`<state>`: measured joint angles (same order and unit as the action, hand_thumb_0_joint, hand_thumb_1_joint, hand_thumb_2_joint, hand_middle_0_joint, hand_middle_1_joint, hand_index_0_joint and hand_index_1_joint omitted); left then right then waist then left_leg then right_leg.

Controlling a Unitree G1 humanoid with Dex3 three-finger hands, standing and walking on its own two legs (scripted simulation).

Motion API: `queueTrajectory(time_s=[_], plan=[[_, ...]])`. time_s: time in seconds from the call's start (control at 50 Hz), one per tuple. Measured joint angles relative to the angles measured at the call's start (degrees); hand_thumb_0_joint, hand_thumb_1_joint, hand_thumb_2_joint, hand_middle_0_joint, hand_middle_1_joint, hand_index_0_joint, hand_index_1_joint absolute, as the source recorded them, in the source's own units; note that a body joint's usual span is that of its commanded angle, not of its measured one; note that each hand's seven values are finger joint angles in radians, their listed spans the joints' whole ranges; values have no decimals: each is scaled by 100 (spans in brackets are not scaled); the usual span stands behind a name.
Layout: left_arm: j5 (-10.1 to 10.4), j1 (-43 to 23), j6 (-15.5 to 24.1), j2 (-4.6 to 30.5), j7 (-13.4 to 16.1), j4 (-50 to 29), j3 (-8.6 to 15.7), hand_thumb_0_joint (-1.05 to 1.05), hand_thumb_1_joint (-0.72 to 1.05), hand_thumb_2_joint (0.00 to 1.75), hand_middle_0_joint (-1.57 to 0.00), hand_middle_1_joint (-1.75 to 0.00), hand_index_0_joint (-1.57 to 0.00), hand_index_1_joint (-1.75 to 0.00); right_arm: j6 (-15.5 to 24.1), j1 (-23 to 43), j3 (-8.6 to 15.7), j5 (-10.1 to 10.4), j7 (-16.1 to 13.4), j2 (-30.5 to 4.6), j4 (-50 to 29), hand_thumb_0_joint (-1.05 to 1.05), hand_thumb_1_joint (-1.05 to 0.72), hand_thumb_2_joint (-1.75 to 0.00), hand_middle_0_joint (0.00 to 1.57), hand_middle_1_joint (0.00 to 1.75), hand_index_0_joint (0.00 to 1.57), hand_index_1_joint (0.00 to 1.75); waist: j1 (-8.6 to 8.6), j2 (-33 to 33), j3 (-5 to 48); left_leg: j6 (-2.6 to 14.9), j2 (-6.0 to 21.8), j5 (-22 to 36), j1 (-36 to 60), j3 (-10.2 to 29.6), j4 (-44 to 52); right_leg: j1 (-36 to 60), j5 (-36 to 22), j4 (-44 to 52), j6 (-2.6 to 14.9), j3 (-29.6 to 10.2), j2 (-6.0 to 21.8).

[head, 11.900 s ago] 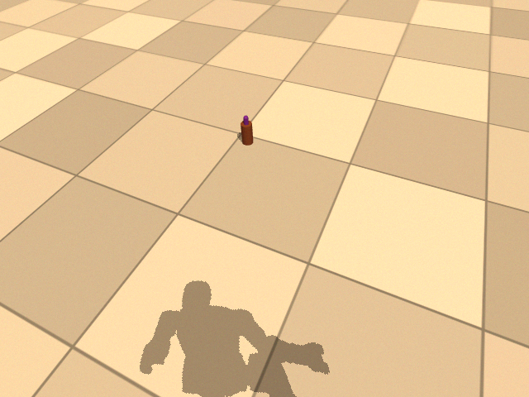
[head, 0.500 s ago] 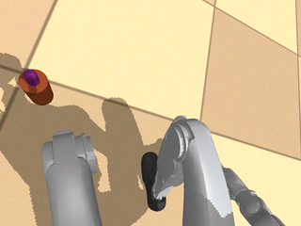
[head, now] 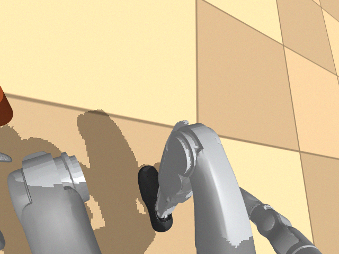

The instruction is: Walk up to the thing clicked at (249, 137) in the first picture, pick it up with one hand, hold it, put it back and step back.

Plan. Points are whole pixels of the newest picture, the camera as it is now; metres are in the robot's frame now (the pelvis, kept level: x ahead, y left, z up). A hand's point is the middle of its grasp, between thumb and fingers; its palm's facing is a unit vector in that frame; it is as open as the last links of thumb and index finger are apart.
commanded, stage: close in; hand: left
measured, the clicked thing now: out of the picture +0.47 +0.27 -0.19
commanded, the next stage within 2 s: rest palm in 0.20 s
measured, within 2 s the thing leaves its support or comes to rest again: leaves its support in 1.60 s
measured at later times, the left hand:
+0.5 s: hand out of the picture +0.43 +0.26 -0.17, palm faces +0.28 -0.96 -0.02, open 16.9 cm
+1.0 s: hand out of the picture +0.44 +0.27 -0.17, palm faces +0.31 -0.95 -0.03, open 9.4 cm
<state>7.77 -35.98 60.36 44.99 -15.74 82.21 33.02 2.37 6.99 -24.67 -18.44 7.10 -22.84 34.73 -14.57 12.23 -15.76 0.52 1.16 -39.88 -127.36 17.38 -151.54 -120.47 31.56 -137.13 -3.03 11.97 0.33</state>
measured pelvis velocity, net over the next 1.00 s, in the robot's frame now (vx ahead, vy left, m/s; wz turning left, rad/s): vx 0.00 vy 0.01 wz -0.04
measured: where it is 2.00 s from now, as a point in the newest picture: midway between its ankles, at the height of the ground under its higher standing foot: (119, 232)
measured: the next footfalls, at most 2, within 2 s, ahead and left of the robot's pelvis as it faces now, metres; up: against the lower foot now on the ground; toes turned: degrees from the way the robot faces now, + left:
none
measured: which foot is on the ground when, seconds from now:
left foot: down 0.00-1.00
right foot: down 0.00-1.00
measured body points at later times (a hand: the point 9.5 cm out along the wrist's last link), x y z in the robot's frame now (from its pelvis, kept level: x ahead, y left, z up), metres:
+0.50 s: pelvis +0.00 +0.00 +0.00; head +0.24 +0.17 +0.34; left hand +0.41 +0.31 -0.17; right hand +0.16 -0.25 -0.04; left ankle +0.09 +0.12 -0.25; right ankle +0.15 -0.12 -0.25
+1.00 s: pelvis +0.00 +0.01 +0.00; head +0.24 +0.18 +0.33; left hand +0.42 +0.32 -0.17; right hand +0.15 -0.25 -0.04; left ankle +0.09 +0.12 -0.25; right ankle +0.15 -0.12 -0.25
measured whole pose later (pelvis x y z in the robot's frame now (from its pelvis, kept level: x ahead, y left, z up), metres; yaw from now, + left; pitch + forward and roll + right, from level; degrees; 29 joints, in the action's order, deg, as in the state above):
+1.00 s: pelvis +0.00 +0.01 +0.00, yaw -2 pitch +13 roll -18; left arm 2.8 -39.5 65.2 48.3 1.9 86.5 26.1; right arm -1.1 10.3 -29.6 -21.6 8.8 -21.6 32.8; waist -15.8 15.1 -18.7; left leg 0.4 1.2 -41.3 -126.7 20.8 -152.7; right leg -118.7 31.6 -135.6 -3.9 14.5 -0.9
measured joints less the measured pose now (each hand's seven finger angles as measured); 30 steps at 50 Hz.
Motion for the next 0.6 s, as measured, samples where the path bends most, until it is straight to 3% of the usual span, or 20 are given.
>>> queueTrajectory(time_s=[0.08, 0.36, 0.6], plan=[[22, -12, 105, -52, 196, 53, -163, -1, -59, 2, -6, -7, -6, -7, -44, 0, -75, -48, 31, -17, -6, 0, -94, -90, 21, 30, 21, 30, -24, 28, -28, 14, 1, -2, 12, 39, -30, 38, -13, 10, -26, 28, -19], [-259, -111, 456, -15, 1001, 267, -394, -1, -57, 8, -6, -8, -6, -8, -195, 172, -291, -224, 114, 33, -164, 0, -93, -90, 21, 30, 20, 30, -92, 160, -179, -27, -17, -61, 71, 203, -83, 129, -11, 53, -43, 149, -53], [-342, -131, 580, 52, 1429, 282, -534, -1, -33, 22, -18, -18, -17, -19, -244, 324, -398, -288, 143, 92, -159, 0, -91, -90, 21, 30, 20, 30, -85, 226, -259, -42, -19, -146, 79, 296, -131, 153, 31, 66, -66, 214, -80]])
